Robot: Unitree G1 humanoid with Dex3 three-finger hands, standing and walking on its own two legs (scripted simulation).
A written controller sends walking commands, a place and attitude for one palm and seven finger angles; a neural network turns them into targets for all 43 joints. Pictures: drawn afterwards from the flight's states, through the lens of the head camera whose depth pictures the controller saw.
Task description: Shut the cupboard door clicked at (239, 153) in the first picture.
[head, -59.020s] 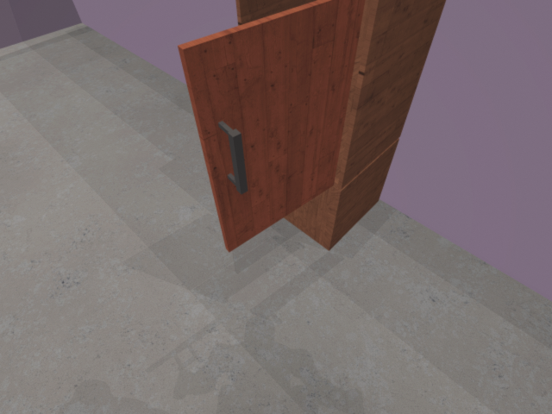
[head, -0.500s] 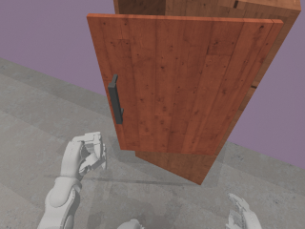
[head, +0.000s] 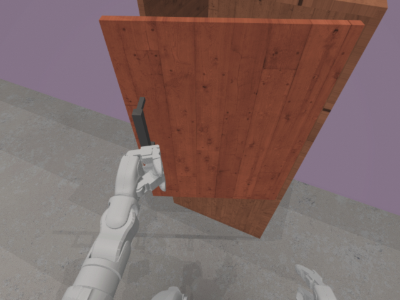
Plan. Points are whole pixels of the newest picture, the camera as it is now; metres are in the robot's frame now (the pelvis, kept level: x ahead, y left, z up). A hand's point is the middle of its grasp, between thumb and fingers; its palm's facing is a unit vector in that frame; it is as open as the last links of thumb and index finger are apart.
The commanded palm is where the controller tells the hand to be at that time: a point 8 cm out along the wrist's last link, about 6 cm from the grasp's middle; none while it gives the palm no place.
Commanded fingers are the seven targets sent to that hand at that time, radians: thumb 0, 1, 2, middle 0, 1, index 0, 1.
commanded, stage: bring the fist close to the handle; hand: left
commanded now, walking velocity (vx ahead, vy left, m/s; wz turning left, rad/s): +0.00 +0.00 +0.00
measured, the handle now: (146, 132) +0.46 +0.14 +0.07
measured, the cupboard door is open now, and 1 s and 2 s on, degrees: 22 19 6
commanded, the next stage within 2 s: push the door shut along its arc in 0.34 s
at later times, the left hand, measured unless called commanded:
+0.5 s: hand (158, 176) +0.34 +0.10 +0.07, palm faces -0.04 -1.00 -0.02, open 3.1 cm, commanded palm +0.32 +0.15 +0.07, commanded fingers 0.00 0.90 0.90 -1.30 -1.50 -1.30 -1.50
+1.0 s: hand (161, 149) +0.41 +0.10 +0.07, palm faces -0.16 -0.99 -0.03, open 3.1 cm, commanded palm +0.40 +0.15 +0.07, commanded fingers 0.00 0.90 0.90 -1.30 -1.50 -1.30 -1.50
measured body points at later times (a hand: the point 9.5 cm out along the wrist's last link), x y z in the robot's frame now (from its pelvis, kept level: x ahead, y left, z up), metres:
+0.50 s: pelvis +0.00 -0.01 +0.00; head +0.03 -0.03 +0.45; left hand +0.33 +0.15 +0.08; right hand +0.14 -0.26 -0.10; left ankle +0.05 +0.08 -0.68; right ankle -0.01 -0.09 -0.68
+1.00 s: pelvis -0.01 +0.00 -0.01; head +0.05 +0.00 +0.44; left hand +0.41 +0.15 +0.08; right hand +0.07 -0.26 -0.12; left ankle +0.05 +0.08 -0.68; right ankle -0.01 -0.09 -0.68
